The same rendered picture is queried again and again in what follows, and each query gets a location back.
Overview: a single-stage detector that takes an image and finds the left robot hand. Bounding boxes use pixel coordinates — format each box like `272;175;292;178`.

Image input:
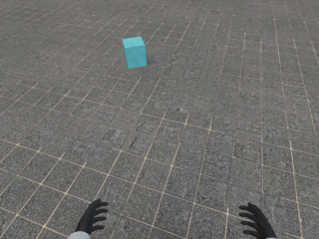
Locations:
75;198;109;235

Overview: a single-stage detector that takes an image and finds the carton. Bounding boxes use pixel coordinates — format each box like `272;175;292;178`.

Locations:
122;36;147;69

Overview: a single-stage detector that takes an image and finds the right robot hand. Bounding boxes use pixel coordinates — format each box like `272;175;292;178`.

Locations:
239;202;277;239

